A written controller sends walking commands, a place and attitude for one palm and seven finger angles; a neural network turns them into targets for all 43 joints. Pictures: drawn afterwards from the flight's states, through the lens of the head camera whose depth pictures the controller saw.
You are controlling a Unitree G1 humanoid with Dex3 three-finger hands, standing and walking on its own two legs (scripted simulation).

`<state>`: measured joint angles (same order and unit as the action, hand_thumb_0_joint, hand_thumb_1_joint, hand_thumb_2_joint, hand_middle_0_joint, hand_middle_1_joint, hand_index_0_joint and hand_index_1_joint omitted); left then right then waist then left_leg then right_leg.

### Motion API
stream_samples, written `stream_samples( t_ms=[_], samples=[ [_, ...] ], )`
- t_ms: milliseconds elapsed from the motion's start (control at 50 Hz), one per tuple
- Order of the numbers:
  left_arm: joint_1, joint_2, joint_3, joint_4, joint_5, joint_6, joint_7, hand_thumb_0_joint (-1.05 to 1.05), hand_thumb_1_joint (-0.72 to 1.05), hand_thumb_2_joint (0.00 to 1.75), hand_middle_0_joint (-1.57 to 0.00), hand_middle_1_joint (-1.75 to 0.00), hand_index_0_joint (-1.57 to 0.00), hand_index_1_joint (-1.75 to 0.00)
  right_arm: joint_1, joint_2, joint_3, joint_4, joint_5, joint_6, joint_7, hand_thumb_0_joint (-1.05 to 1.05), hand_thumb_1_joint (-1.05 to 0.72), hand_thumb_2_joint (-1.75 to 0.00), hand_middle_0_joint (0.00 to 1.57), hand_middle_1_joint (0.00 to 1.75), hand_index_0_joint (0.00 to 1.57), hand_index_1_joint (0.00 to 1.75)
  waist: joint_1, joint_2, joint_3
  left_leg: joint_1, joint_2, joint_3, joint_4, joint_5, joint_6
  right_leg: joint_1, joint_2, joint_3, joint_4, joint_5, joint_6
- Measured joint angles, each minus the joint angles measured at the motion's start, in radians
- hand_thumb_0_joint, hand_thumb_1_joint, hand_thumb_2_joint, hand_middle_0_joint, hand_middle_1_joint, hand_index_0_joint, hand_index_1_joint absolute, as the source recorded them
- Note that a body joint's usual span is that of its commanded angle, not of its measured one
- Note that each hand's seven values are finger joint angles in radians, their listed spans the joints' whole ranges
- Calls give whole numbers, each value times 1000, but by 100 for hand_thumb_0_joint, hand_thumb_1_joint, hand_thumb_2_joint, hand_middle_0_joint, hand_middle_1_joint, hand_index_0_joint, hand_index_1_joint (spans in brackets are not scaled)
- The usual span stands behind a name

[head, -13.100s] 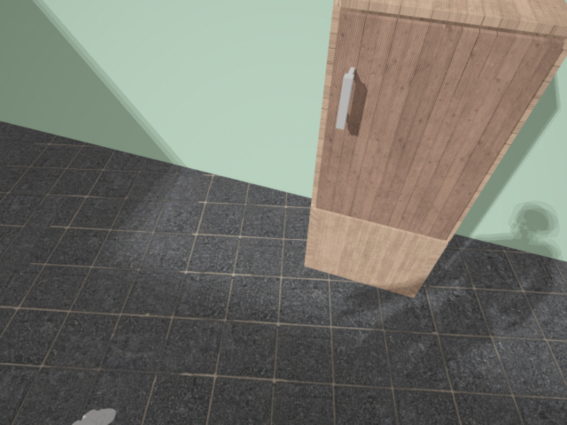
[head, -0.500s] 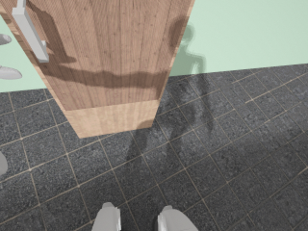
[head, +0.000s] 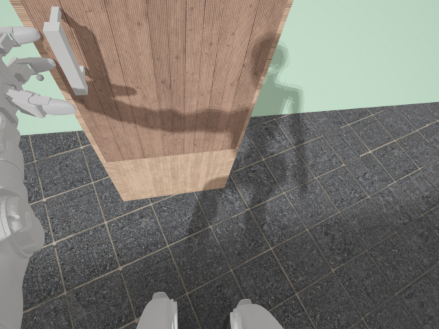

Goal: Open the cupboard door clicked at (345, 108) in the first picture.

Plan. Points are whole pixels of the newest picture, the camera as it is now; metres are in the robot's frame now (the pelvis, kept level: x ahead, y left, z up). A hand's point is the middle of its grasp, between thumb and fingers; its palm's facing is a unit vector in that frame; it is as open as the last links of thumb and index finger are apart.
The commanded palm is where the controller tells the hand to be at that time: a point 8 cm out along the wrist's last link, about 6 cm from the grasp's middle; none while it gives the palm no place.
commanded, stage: slide the fingers in behind the handle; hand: left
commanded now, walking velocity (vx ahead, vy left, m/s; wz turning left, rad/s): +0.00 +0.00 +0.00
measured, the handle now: (69, 54) +0.56 +0.23 +0.11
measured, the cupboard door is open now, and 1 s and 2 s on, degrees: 0 0 0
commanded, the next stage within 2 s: move the hooked fingers beside the handle in 0.94 s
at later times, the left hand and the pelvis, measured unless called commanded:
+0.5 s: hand (50, 81) +0.50 +0.25 +0.10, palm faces +0.21 -0.98 +0.01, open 14.8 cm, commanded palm +0.50 +0.24 +0.10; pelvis +0.00 -0.01 +0.00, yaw +2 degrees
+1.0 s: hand (54, 82) +0.50 +0.25 +0.10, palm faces +0.22 -0.98 -0.01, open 15.1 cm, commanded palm +0.50 +0.23 +0.10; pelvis -0.01 -0.01 +0.00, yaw +3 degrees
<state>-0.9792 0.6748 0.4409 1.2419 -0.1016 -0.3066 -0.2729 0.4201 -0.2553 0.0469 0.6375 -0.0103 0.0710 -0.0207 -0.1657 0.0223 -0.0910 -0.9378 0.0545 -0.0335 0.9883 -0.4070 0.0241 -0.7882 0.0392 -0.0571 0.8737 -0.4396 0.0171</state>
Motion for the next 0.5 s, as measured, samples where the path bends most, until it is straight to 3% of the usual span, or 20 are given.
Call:
stream_samples(
  t_ms=[500],
  samples=[
    [-14,-101,-115,-27,-44,-11,119,-1,-50,30,-25,-120,-12,-119,-7,1,-24,62,-11,-39,22,0,-91,-90,21,30,20,30,32,1,-2,3,-17,-42,1,7,-16,17,-9,-41,7,-13,-16]
  ],
)
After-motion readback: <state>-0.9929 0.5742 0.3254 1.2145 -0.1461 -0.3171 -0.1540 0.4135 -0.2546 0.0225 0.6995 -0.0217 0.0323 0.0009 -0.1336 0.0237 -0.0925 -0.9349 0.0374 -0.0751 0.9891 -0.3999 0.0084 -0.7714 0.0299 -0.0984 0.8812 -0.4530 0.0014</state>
